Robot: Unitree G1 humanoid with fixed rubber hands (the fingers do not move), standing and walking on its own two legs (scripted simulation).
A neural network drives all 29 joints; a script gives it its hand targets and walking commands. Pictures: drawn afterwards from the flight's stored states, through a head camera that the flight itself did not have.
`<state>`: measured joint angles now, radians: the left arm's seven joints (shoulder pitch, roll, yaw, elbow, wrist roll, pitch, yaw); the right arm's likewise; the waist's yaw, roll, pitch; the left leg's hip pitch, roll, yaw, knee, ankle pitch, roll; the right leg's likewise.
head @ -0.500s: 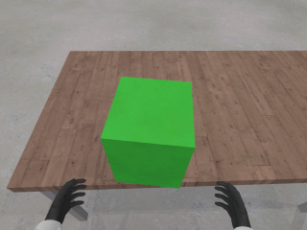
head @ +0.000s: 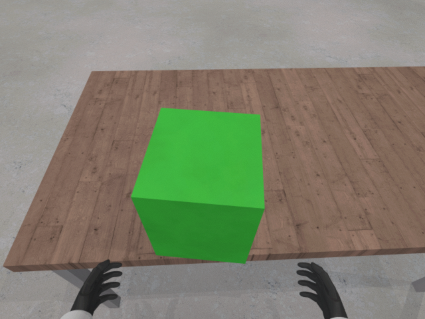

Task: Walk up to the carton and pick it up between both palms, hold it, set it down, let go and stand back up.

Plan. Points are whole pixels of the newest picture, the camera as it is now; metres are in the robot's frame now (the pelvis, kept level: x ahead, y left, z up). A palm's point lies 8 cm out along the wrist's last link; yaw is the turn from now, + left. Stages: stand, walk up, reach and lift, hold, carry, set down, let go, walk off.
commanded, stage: set down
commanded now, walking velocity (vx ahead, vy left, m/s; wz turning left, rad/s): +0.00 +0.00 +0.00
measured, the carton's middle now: (204, 189) +0.36 +0.03 +0.01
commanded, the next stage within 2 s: let go in 0.50 s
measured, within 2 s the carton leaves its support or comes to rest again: neither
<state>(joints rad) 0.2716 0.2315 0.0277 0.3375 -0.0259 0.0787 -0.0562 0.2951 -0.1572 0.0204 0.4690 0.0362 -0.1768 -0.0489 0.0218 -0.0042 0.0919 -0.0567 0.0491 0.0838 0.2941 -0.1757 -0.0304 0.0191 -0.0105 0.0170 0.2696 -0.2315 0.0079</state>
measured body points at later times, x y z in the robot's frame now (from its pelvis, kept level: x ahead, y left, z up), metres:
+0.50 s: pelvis +0.00 -0.01 +0.00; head +0.00 -0.01 +0.45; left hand +0.17 +0.22 -0.08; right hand +0.17 -0.23 -0.09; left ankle -0.01 +0.13 -0.75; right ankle -0.05 -0.12 -0.75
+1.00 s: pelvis -0.01 -0.01 +0.00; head -0.01 +0.00 +0.45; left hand +0.16 +0.22 -0.09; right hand +0.16 -0.24 -0.09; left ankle -0.01 +0.13 -0.75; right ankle -0.05 -0.12 -0.75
